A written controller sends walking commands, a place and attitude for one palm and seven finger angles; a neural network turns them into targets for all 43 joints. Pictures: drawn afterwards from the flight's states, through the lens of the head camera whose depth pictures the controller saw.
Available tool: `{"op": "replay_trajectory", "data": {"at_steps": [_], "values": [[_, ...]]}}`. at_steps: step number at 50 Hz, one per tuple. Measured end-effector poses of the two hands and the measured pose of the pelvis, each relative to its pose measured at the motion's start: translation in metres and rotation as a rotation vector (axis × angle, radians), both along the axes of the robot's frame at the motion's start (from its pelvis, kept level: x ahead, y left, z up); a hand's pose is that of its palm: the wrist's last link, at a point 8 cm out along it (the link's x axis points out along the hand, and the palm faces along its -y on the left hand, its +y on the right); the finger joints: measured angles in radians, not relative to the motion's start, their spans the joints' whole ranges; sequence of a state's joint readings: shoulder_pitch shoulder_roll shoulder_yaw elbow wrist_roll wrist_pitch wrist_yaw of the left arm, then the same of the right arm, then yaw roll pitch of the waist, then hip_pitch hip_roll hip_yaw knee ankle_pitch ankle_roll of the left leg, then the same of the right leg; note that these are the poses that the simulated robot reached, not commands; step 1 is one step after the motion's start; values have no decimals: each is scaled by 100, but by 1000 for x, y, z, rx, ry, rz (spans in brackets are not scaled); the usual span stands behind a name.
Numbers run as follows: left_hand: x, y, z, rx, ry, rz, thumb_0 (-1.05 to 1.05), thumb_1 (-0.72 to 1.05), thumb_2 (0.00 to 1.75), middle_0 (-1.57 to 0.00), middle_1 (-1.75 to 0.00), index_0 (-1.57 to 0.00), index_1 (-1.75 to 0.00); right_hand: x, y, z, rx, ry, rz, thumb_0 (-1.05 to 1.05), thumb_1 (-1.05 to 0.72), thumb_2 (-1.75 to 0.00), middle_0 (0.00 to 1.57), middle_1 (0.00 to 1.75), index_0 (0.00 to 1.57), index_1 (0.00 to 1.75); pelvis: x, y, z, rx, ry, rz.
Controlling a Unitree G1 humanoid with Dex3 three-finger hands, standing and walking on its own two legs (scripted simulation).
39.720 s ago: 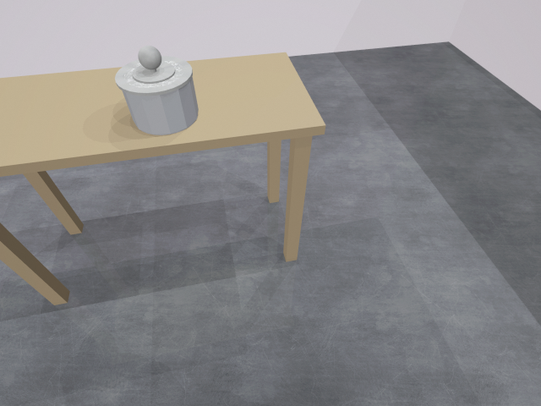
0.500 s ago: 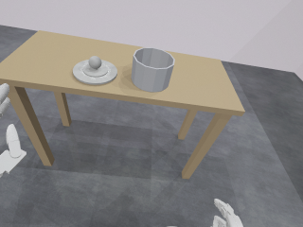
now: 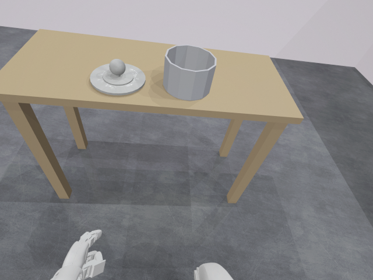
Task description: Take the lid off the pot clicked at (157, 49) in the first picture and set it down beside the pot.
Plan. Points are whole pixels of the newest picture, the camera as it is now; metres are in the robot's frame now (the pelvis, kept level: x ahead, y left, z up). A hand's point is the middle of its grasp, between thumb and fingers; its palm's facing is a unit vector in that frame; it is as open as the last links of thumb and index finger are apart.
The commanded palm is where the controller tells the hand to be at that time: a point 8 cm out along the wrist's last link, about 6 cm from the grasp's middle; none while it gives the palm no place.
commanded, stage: stop stepping back and stand still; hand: left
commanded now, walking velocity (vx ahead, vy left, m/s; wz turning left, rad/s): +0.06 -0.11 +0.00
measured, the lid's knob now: (117, 67) +0.76 +0.21 +0.04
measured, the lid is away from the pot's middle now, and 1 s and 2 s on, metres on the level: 0.24 0.24 0.24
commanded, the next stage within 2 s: let the arm hang, fingers relaxed in 0.06 s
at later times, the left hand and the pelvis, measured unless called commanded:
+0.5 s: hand out of the picture +0.12 +0.15 -0.15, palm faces -0.02 -0.98 -0.21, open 7.4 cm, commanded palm none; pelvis +0.08 -0.03 +0.02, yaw -1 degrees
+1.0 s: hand out of the picture +0.17 +0.14 -0.16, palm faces -0.01 -0.98 -0.21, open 7.4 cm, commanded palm none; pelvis +0.11 -0.04 +0.02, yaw -2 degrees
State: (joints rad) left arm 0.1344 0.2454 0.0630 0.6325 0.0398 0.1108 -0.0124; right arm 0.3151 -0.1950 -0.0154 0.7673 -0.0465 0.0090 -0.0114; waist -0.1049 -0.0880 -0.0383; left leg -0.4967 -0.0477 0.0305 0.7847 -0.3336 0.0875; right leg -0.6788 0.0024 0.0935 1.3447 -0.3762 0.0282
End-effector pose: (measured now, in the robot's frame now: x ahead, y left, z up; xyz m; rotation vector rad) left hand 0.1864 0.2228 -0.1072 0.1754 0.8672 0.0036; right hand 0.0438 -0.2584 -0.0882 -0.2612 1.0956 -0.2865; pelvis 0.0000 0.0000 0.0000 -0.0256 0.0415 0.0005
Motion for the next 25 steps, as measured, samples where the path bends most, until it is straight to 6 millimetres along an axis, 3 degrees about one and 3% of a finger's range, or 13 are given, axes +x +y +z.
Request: {"op": "replay_trajectory", "data": {"at_steps": [2, 4, 7, 11, 14, 18, 25], "values": [[-36, -22, -21, -55, 178, -42, 1, 91, 90, -20, -30, -19, -29, -31, 1, 4, 9, 108, -51, 1, -90, -90, 20, 30, 20, 30, 4, -1, 10, -7, 12, -13], [-67, -35, -27, -101, 294, -19, 0, 93, 90, -20, -30, -20, -30, -58, 2, 10, 15, 208, -96, 1, -90, -90, 20, 30, 20, 30, 9, -3, 19, -20, 23, -19], [-79, -27, -22, -76, 334, 39, -5, 98, 90, -21, -30, -20, -30, -88, 2, 17, 29, 352, -132, 1, -90, -90, 20, 30, 20, 30, 19, -9, 27, -38, 38, -1], [-92, -14, -25, 8, 410, 81, -5, 97, 90, -21, -30, -20, -30, -104, -3, 11, 63, 466, -174, 1, -90, -90, 20, 30, 20, 30, 36, -22, 23, 1, 53, 9], [-100, -10, -23, 59, 487, 94, -3, 95, 90, -20, -30, -20, -30, -95, -1, 1, 96, 486, -186, 1, -90, -90, 20, 30, 20, 30, 46, -24, 23, -12, 39, 0], [-100, -8, -22, 87, 544, 104, -1, 93, 90, -20, -30, -20, -30, -58, 9, -11, 136, 426, -183, 1, -91, -90, 20, 30, 20, 30, 63, -24, 22, -1, 19, -12], [-68, -22, -14, 79, 487, 136, 0, 91, 90, -20, -30, -20, -30, 11, 18, -29, 181, 327, -121, 2, -93, -90, 20, 30, 20, 30, 83, -29, 24, 7, -4, -14]]}}
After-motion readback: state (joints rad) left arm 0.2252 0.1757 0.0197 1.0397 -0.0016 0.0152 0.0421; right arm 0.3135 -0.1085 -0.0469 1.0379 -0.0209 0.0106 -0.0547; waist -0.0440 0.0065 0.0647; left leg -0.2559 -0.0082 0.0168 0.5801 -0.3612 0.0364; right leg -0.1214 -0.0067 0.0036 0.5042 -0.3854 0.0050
